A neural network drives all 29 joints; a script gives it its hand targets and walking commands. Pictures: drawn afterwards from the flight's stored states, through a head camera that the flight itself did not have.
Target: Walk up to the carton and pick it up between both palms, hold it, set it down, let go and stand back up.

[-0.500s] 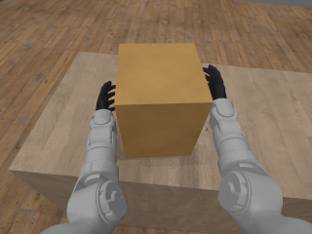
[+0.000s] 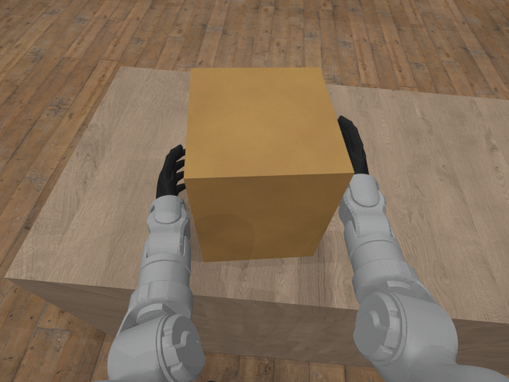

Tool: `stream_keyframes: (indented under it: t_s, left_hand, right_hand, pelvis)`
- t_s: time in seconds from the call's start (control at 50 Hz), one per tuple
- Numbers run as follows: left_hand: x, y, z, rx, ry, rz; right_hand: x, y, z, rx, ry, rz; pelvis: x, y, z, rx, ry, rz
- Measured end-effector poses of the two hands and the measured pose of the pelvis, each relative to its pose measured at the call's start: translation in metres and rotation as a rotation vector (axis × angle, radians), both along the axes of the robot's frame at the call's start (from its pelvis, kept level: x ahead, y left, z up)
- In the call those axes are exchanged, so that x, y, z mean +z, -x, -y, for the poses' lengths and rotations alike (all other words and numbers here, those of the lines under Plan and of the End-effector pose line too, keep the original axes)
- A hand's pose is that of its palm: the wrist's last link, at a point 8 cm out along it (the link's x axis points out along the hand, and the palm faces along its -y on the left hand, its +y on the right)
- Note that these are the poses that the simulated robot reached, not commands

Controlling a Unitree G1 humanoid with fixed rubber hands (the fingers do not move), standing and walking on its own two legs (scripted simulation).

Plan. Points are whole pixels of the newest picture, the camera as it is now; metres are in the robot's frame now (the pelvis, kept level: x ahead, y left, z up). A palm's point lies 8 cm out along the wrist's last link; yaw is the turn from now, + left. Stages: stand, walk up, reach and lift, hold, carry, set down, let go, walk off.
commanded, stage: set down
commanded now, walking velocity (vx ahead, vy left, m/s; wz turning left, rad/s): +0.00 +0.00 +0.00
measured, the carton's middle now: (258, 171) +0.44 -0.01 +0.06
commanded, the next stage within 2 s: none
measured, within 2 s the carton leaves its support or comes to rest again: rests again in 1.58 s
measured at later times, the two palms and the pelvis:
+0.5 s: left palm (157, 149) +0.43 +0.14 +0.12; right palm (354, 170) +0.40 -0.16 +0.09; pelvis -0.01 +0.02 +0.00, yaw -1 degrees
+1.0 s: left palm (147, 204) +0.36 +0.16 +0.07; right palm (392, 179) +0.38 -0.20 +0.11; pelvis -0.02 +0.01 +0.00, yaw -1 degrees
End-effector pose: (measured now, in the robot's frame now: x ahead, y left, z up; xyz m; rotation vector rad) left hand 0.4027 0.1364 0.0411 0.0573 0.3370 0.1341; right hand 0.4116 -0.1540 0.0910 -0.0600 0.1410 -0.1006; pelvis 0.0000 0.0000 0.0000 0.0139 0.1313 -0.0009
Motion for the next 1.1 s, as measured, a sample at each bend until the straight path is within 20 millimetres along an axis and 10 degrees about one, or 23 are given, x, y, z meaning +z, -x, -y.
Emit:
stream_keyframes:
  t_s: [0.24, 0.48, 0.82, 1.1]
  left_hand:
    - [0.007, 0.010, -0.006, 0.004, 0.008, 0.043]
    - [0.079, -0.026, -0.008, -0.024, 0.046, 0.198]
    - [0.017, 0.012, -0.027, 0.020, -0.003, 0.016]
    - [0.019, 0.066, -0.030, -0.038, 0.012, 0.066]
  right_hand:
    - [0.000, 0.009, -0.001, 0.031, -0.019, -0.022]
    - [0.000, 0.009, 0.001, -0.025, -0.082, -0.124]
    - [0.018, 0.002, 0.035, -0.050, -0.072, -0.062]
    - [0.000, 0.067, 0.051, -0.020, -0.049, -0.059]
  pelvis:
    - [-0.001, 0.009, -0.001, -0.005, 0.001, 0.014]
    - [-0.004, 0.011, -0.016, -0.006, 0.020, -0.051]
    - [-0.004, 0.009, -0.014, -0.008, 0.022, -0.052]
    - [-0.004, 0.034, -0.011, -0.014, 0.029, 0.024]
